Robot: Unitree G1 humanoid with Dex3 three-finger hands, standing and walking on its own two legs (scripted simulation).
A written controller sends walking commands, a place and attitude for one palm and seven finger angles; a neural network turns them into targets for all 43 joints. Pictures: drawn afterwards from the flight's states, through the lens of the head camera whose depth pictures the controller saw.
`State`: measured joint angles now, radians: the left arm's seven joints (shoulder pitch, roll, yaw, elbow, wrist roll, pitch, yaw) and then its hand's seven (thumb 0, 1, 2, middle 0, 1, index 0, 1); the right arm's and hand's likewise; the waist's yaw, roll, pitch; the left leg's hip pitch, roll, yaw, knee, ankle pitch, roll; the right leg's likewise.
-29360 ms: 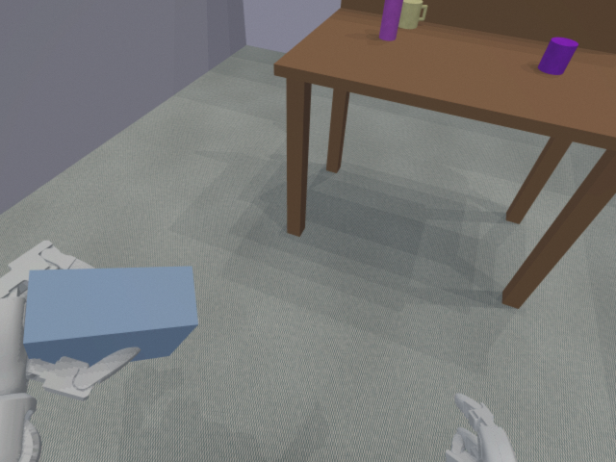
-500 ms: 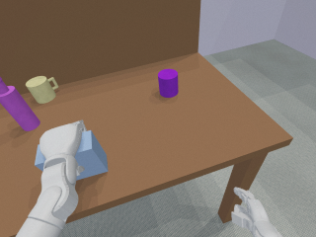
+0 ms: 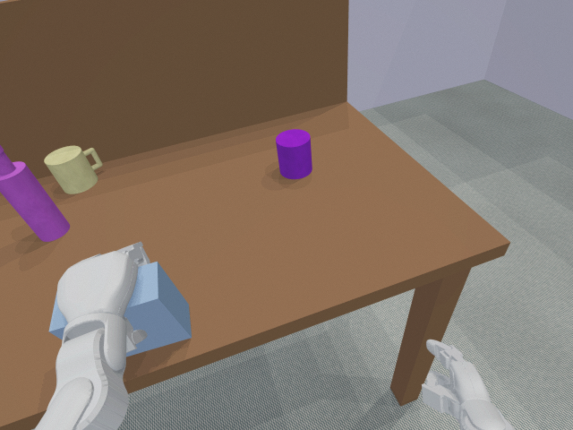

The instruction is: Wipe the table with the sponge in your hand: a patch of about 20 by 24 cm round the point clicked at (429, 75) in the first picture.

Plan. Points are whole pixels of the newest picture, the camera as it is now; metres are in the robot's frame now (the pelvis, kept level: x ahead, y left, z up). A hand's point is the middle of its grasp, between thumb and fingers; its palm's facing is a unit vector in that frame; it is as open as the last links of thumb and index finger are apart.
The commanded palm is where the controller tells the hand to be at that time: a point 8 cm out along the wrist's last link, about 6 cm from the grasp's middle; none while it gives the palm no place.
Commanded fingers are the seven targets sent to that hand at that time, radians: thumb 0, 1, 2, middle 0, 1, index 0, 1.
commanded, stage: slide across to the third lane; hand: left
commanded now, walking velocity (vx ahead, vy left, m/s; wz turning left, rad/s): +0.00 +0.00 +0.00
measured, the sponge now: (136, 322) +0.24 +0.27 +0.04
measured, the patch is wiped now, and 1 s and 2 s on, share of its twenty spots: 0.75 0.80 0.90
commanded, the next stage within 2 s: wipe forward along the third lane in 0.76 s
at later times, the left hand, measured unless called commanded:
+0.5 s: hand (153, 295) +0.25 +0.22 +0.10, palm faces +0.09 -0.07 -0.99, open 9.7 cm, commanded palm +0.23 +0.19 +0.14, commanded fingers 0.00 0.10 1.30 -1.20 -1.60 -1.20 -1.60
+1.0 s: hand (180, 286) +0.27 +0.19 +0.10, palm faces +0.08 -0.06 -1.00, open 9.6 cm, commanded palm +0.25 +0.17 +0.13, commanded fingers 0.00 0.10 1.30 -1.20 -1.60 -1.20 -1.60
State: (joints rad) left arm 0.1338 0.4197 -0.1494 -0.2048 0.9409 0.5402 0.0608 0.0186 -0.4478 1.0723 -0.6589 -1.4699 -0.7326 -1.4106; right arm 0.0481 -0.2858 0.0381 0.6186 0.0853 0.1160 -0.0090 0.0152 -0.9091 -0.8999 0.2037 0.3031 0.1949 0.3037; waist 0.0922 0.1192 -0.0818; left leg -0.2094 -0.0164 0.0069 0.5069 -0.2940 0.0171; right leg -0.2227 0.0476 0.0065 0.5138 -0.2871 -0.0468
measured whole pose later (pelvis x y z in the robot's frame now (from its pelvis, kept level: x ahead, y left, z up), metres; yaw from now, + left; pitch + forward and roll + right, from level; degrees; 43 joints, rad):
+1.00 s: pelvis -0.02 -0.02 +0.00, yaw +2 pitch -2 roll +1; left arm -0.21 0.30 -0.37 0.11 0.99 0.64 0.05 0.00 -0.48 1.08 -0.72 -1.43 -0.79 -1.34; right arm 0.01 -0.27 0.04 0.67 0.10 0.13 0.00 0.02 -0.91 -0.90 0.20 0.30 0.19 0.30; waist 0.10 0.11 -0.09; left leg -0.22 -0.02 -0.03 0.50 -0.25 -0.01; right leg -0.23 0.05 -0.03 0.54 -0.27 -0.08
